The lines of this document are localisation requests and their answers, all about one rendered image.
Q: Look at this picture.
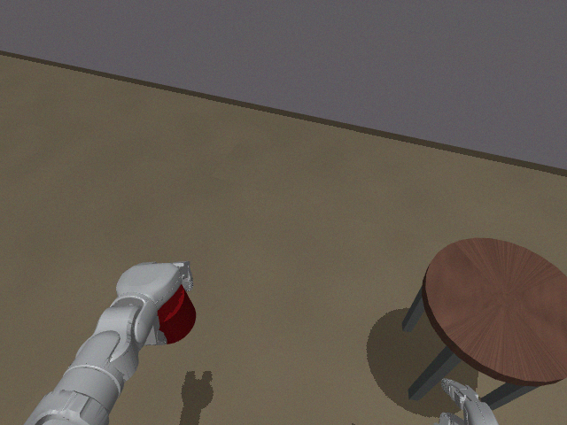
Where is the right robot hand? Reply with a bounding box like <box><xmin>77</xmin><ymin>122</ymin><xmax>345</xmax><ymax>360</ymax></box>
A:
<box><xmin>433</xmin><ymin>378</ymin><xmax>499</xmax><ymax>425</ymax></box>

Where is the left robot hand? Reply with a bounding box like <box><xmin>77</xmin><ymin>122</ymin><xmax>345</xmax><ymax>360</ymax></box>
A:
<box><xmin>116</xmin><ymin>261</ymin><xmax>193</xmax><ymax>345</ymax></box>

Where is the tin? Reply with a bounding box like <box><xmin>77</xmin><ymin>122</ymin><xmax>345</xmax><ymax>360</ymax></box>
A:
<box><xmin>158</xmin><ymin>285</ymin><xmax>196</xmax><ymax>344</ymax></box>

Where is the left robot arm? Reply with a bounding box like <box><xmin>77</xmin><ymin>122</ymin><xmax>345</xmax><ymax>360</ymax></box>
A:
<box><xmin>24</xmin><ymin>292</ymin><xmax>158</xmax><ymax>425</ymax></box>

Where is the stool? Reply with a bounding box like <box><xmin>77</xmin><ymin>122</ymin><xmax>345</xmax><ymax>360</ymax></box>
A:
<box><xmin>402</xmin><ymin>238</ymin><xmax>567</xmax><ymax>410</ymax></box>

